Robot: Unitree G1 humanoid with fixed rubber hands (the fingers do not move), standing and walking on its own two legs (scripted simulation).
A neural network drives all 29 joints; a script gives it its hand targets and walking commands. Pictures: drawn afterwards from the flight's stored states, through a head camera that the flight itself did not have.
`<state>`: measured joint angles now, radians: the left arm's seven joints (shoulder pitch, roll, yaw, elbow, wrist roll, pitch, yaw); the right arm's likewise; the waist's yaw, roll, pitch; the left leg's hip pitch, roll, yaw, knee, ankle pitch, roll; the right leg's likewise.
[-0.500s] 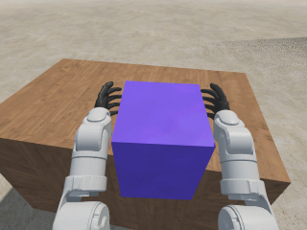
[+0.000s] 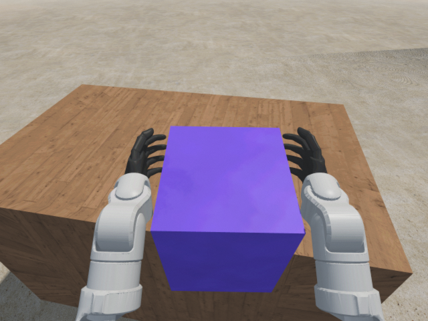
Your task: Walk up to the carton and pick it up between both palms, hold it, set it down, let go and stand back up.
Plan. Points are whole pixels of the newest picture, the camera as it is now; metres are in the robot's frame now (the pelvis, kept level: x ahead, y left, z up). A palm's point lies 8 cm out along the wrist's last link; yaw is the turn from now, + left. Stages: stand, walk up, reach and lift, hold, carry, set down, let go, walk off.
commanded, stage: hold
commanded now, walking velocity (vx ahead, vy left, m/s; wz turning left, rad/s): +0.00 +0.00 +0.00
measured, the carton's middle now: (223, 212) +0.33 +0.01 +0.08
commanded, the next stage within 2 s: set down in 1.70 s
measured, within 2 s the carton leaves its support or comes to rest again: neither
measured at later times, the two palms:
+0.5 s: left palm (125, 179) +0.30 +0.16 +0.20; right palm (314, 180) +0.30 -0.13 +0.20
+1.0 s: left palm (142, 157) +0.36 +0.15 +0.19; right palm (308, 160) +0.36 -0.14 +0.18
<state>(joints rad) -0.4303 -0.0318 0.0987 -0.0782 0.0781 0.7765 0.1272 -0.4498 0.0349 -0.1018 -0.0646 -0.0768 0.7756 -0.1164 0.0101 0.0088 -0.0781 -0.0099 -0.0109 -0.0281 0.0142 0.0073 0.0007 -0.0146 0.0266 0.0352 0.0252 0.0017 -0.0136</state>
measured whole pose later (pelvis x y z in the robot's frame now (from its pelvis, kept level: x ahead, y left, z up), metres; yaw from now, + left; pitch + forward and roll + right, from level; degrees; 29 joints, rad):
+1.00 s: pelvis -0.01 +0.00 +0.00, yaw +0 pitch +2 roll +0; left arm -0.68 -0.03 0.21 0.26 0.17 0.65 0.08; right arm -0.68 0.05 -0.24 0.26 -0.17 0.63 -0.07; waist 0.00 0.01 -0.09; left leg -0.12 -0.02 -0.03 0.10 -0.01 0.01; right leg -0.11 0.02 0.03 0.10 -0.01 -0.01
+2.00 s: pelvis -0.07 +0.01 -0.01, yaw +2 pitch -4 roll +0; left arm -0.86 -0.05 0.29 0.35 0.23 0.72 0.05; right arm -0.83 0.02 -0.33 0.35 -0.25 0.71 -0.01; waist -0.03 0.00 -0.09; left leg -0.14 -0.03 -0.02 0.19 -0.04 0.01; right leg -0.13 0.00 0.02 0.21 -0.04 0.00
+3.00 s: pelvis +0.04 +0.02 +0.00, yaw +0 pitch +3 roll +0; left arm -0.79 0.04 0.15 0.61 0.07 0.39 0.11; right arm -0.70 0.03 -0.24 0.47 -0.10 0.44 -0.17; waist -0.04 0.03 -0.18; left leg 0.00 -0.03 -0.02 -0.04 0.00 0.03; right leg 0.02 -0.01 0.03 -0.06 0.00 0.01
